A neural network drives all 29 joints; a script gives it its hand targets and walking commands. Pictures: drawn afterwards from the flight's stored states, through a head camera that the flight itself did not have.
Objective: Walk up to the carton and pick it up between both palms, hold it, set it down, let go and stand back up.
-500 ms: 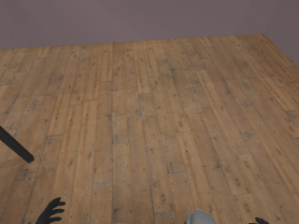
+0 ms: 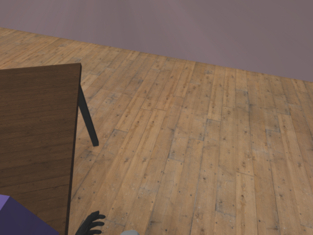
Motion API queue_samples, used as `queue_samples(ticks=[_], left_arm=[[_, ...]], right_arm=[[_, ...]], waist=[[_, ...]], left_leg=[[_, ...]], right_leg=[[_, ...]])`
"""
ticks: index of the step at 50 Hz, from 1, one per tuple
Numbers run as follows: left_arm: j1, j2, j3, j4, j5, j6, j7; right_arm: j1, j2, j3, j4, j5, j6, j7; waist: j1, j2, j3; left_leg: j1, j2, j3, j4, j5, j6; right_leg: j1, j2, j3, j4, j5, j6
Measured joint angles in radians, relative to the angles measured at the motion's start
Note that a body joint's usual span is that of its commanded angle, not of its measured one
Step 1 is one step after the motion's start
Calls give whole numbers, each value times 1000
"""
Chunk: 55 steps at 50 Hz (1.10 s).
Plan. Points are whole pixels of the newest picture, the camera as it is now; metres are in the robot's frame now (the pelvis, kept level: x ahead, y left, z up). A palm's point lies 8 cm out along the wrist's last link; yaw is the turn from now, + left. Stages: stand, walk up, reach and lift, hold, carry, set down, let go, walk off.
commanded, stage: walk up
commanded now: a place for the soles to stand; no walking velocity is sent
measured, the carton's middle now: out of the picture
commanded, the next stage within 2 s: none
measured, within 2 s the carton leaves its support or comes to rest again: neither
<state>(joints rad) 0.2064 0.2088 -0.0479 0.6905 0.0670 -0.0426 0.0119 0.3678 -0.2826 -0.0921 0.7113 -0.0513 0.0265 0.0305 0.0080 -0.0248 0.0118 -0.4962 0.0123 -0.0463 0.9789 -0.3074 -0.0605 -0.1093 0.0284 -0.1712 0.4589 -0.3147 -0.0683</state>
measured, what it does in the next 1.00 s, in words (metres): steps to the right, turning left: left foot, then right foot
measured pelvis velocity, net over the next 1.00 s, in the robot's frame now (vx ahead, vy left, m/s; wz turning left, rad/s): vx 0.05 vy -0.11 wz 1.00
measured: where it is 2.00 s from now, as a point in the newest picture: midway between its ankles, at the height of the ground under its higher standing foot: outside the picture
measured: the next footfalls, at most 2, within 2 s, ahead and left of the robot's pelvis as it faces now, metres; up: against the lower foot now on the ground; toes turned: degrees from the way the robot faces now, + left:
left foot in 0.12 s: +0.12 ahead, +0.15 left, +0.00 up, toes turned +10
right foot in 0.42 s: +0.19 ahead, -0.14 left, +0.00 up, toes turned +24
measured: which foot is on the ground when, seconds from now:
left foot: up 0.00-0.10, down 0.12-0.42, up 0.44-0.82, down 0.84-1.00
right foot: down 0.00-0.12, up 0.14-0.40, down 0.42-0.84, up 0.86-1.00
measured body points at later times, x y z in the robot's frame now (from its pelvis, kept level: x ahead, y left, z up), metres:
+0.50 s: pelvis +0.04 -0.09 -0.03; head +0.07 -0.06 +0.42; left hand +0.09 +0.21 -0.13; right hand +0.29 -0.33 -0.11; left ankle +0.04 +0.10 -0.69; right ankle +0.15 -0.15 -0.74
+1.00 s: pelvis +0.05 -0.11 -0.01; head +0.01 -0.09 +0.44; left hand -0.17 +0.12 -0.13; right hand +0.33 -0.23 -0.09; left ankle -0.08 -0.04 -0.73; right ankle +0.17 -0.14 -0.69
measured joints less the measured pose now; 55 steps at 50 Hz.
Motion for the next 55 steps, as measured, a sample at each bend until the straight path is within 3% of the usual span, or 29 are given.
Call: queue_samples(ticks=[4,7,10,12,15,20,22,23,25,27,30,36,39,42,43,44,46,50,55], left_arm=[[-15,-24,-32,-36,13,-4,-18],[2,-34,-63,-114,6,8,-26],[-2,-27,-59,-146,-21,60,-32],[-28,-15,-44,-133,-43,83,-37],[-66,14,-18,-117,-56,97,-58],[-83,56,30,-123,-72,76,-48],[-84,56,49,-114,-59,68,-30],[-81,63,43,-112,-49,67,-29],[-83,71,39,-101,-38,69,-18],[-81,65,37,-88,-29,65,-5],[-68,55,41,-70,-15,51,7],[5,70,61,-49,0,24,22],[37,104,88,-22,4,29,22],[77,149,113,12,-10,45,14],[90,164,124,26,-17,53,9],[105,174,133,36,-24,64,3],[119,187,140,42,-38,78,-11],[129,171,144,22,-29,54,-28],[150,125,123,-2,-41,40,-26]], right_arm=[[5,22,9,-17,8,-17,1],[-4,31,7,-52,6,-45,-19],[-5,28,11,-69,8,-50,-52],[4,24,6,-66,2,-39,-74],[7,8,-3,-62,-5,-25,-87],[-41,-53,-24,-75,-8,1,-68],[-80,-84,-29,-74,-1,14,-60],[-97,-87,-31,-72,0,24,-58],[-118,-88,-29,-79,-16,40,-56],[-133,-95,-29,-76,-25,49,-44],[-139,-98,-30,-62,-17,54,-13],[-105,-55,-8,-37,-2,50,44],[-93,-30,0,-34,13,36,53],[-79,-13,-5,-33,21,5,45],[-77,-2,-7,-29,19,-3,40],[-68,5,-5,-32,18,-8,35],[-33,12,-3,-29,20,-7,15],[31,3,-1,-11,20,3,-12],[13,-27,4,-30,14,-5,-17]], waist=[[0,5,32],[-1,-32,57],[-33,-58,62],[-47,-74,75],[-58,-95,92],[-64,-82,109],[-57,-30,132],[-55,-20,140],[-41,-15,154],[-27,4,160],[-20,29,148],[-10,29,93],[8,10,78],[18,-17,50],[22,-39,49],[17,-50,41],[-7,-64,28],[-7,-77,19],[-10,-58,31]], left_leg=[[53,64,43,-186,-20,26],[92,24,61,-286,75,61],[61,-37,33,-256,57,75],[75,-65,1,-280,65,76],[92,-84,-56,-321,94,58],[52,-87,-166,-295,101,-15],[16,-76,-225,-219,45,-12],[-12,-90,-227,-139,-46,-6],[-68,-116,-177,71,-138,-14],[-95,-114,-122,257,-133,-22],[-66,-74,-60,356,-80,-32],[93,20,8,85,-153,-44],[166,44,52,-106,-230,-9],[246,32,81,-308,-123,53],[248,16,78,-312,-83,59],[244,8,66,-306,-75,66],[248,-12,21,-319,-76,90],[301,-36,-49,-403,-34,67],[312,-55,-117,-381,-51,28]], right_leg=[[7,-31,-85,73,-70,16],[-58,-107,-105,274,-174,30],[-240,-86,51,638,-196,47],[-328,-71,120,770,-190,60],[-395,-73,182,727,-151,85],[-335,-71,223,363,-38,92],[-319,-43,175,331,-4,81],[-320,-48,150,344,-7,71],[-306,-74,111,340,-9,54],[-280,-95,72,308,5,43],[-252,-122,15,262,26,37],[-225,-179,-101,211,40,29],[-220,-214,-157,206,41,30],[-236,-254,-198,253,1,39],[-250,-258,-172,296,-70,41],[-274,-231,-111,346,-166,47],[-319,-161,17,453,-229,55],[-367,-96,120,523,-129,73],[-287,-60,157,307,-29,65]])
